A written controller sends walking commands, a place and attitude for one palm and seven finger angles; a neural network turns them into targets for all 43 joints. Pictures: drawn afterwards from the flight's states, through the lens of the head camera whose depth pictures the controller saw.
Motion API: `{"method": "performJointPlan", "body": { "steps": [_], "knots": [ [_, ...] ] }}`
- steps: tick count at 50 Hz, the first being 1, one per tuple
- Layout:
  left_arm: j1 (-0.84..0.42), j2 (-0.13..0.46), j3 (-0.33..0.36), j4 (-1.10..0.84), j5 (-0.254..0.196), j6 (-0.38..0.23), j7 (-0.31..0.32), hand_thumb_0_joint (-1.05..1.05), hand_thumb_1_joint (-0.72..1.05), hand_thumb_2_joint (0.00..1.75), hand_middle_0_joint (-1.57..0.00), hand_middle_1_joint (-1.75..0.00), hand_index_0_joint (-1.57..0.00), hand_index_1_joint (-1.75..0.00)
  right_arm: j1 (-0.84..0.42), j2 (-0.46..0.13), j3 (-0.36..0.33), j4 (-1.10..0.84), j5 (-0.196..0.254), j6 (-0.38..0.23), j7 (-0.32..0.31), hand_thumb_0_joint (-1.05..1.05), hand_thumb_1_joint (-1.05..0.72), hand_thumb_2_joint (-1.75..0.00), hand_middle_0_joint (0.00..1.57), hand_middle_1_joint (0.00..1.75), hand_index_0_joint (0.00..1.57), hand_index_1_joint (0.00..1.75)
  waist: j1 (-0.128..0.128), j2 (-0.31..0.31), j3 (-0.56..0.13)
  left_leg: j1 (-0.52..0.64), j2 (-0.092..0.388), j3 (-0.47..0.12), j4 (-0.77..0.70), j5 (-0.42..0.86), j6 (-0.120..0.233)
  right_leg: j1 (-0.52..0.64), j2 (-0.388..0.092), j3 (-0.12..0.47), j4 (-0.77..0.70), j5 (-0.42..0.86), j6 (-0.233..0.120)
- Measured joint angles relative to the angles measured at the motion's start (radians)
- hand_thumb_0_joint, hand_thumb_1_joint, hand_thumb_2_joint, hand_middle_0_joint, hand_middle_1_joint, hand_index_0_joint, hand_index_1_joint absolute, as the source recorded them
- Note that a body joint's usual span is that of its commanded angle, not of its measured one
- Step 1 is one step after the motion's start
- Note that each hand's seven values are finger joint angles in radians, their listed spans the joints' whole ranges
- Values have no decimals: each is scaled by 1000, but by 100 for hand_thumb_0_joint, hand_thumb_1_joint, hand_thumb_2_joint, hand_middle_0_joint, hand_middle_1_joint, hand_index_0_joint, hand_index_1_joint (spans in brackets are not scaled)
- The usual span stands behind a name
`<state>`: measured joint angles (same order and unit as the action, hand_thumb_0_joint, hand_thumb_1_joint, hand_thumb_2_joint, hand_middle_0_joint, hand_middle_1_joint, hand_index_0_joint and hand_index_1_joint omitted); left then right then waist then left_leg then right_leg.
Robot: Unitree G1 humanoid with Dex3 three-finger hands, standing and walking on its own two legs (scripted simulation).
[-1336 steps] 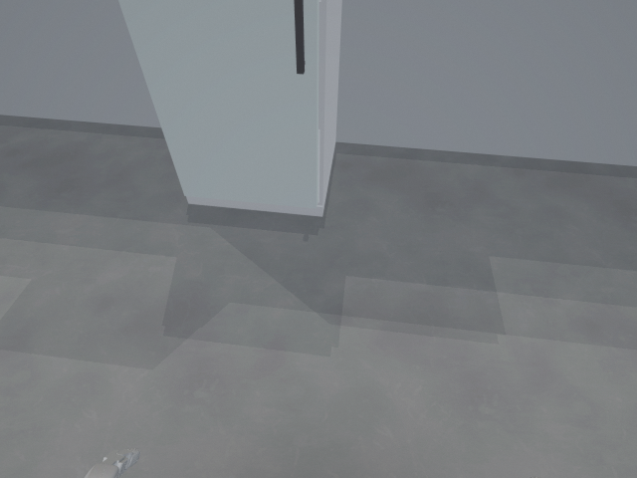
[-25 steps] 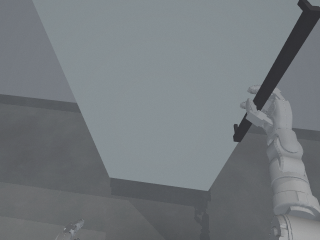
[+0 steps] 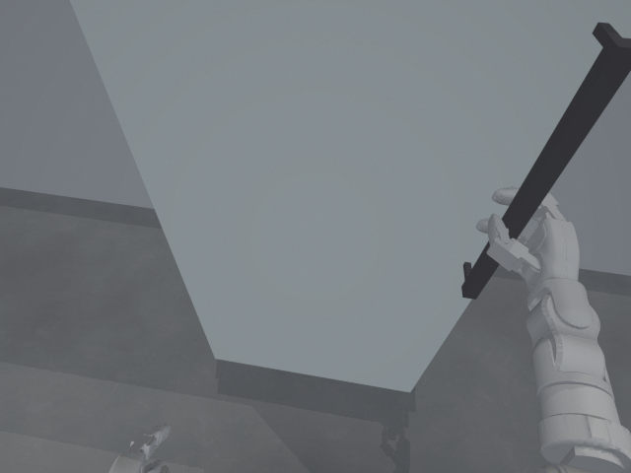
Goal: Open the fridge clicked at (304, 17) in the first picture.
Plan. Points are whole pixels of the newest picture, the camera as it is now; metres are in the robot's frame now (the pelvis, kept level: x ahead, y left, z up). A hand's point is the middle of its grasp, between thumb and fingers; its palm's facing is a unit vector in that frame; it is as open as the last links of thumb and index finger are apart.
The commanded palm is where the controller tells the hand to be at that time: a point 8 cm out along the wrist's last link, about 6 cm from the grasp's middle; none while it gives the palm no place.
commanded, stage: pull the door a little, standing still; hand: right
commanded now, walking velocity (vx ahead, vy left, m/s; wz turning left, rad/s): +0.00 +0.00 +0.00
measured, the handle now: (519, 195) +0.45 -0.21 +0.15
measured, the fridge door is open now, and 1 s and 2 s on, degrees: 0 21 47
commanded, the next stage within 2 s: walk backward, drawing the door open in 0.44 s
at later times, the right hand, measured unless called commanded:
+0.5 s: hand (498, 278) +0.33 -0.17 +0.12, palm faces +0.06 +1.00 +0.00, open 5.8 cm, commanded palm +0.27 -0.22 +0.12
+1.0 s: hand (474, 386) +0.21 -0.12 +0.12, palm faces +0.12 +0.97 -0.19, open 6.2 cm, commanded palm +0.17 -0.17 +0.12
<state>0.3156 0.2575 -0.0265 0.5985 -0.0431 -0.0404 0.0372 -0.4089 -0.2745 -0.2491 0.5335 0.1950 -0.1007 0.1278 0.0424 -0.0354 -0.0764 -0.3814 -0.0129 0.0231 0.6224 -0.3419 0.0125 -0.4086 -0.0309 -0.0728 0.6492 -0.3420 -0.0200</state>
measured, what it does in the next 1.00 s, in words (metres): shifts its weight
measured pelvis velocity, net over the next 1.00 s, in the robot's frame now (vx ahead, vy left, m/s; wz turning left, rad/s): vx -0.05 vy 0.02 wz -0.06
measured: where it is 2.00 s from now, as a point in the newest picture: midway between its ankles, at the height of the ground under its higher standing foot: outside the picture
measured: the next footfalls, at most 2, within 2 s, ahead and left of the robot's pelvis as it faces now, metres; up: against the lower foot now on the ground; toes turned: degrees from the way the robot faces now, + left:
right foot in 1.30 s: -0.04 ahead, -0.07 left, +0.00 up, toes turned -14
left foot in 1.46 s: +0.05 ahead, +0.24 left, +0.00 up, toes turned -23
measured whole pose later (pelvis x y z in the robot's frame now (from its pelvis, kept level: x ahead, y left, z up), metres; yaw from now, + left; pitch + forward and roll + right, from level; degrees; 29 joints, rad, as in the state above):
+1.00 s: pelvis -0.05 +0.02 +0.01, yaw -4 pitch -1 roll -1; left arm 0.18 0.17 -0.06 0.53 0.03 0.08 0.08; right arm 0.22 -0.18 0.03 -0.17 0.04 -0.03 -0.10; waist 0.04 -0.03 -0.01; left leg -0.27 0.01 0.03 0.51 -0.24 0.00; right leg -0.26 0.02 -0.03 0.40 -0.14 -0.01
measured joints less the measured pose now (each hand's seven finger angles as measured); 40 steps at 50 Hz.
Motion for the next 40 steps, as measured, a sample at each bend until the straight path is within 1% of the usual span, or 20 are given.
{"method": "performJointPlan", "body": {
  "steps": [5, 11, 16, 21, 28, 29, 31, 33, 36, 40],
  "knots": [
    [-7, -2, 2, -3, 1, 3, -1, 1, 91, 89, -20, -30, -20, -30, 59, 17, 10, -85, 1, 26, 1, 1, -76, -77, 35, 140, 34, 140, -9, 0, -2, 23, 2, -3, -13, -5, -4, 23, 3, -3, -12, -6, -2],
    [-33, -7, 3, 3, 4, 8, 4, 1, 91, 89, -20, -30, -20, -30, 53, 34, 33, -120, -10, 57, -11, 1, -74, -78, 36, 140, 37, 140, -22, 5, 7, 36, 7, 11, -22, -6, -5, 27, 8, 11, -13, -6, -2],
    [-46, -12, 3, -9, 7, 6, -3, 1, 91, 89, -20, -30, -20, -30, 96, 47, 35, -171, -5, 80, -25, 1, -75, -78, 35, 140, 36, 140, -25, 2, 0, 45, 7, 5, -33, -2, -6, 39, 9, 5, -27, -2, -3],
    [-46, -18, 0, -29, 7, 8, -10, 1, 91, 89, -20, -30, -20, -30, 207, 61, 48, -284, 3, 97, -25, 1, -75, -77, 34, 140, 34, 139, -29, 0, -7, 69, 6, -4, -43, -2, -6, 70, 8, -4, -45, -3, -2],
    [-53, -26, -6, -58, 7, 15, -15, 1, 91, 89, -20, -30, -20, -30, 461, 93, 96, -554, 16, 140, -23, 1, -74, -75, 31, 137, 31, 137, -38, -4, -7, 124, 4, -9, -63, -2, -5, 130, 7, -9, -70, -3, 1],
    [-60, -25, -10, -59, 7, 16, -7, 1, 91, 89, -20, -30, -20, -30, 489, 87, 114, -587, -7, 136, -31, 1, -73, -75, 31, 136, 31, 136, -40, -6, 1, 139, 3, -6, -72, -2, -6, 140, 7, -6, -71, -3, 0],
    [-82, -22, -17, -48, 18, 19, 19, 1, 91, 89, -20, -30, -20, -30, 519, 60, 162, -614, -54, 105, -61, 1, -68, -75, 33, 137, 32, 137, -40, -15, 22, 168, 1, 9, -100, 11, -8, 153, 5, 9, -77, 4, -1],
    [-107, -19, -18, -38, 29, 35, 35, 1, 91, 89, -20, -30, -20, -30, 541, 53, 199, -634, -86, 78, -96, 0, -65, -75, 36, 137, 34, 138, -41, -19, 35, 178, 3, 18, -123, 30, -10, 157, 8, 17, -92, 21, -2],
    [-140, -18, -18, -41, 41, 63, 46, 1, 91, 89, -20, -30, -20, -30, 566, 68, 233, -661, -113, 61, -140, 0, -64, -75, 38, 137, 36, 138, -42, -19, 55, 181, 13, 19, -142, 55, -14, 166, 19, 17, -128, 55, -6],
    [-163, -29, -21, -63, 52, 96, 48, 1, 91, 89, -20, -30, -20, -30, 593, 87, 257, -682, -133, 58, -182, 0, -63, -75, 39, 137, 36, 139, -34, -16, 69, 176, 26, 14, -151, 80, -16, 179, 33, 11, -175, 101, -9]
  ]
}}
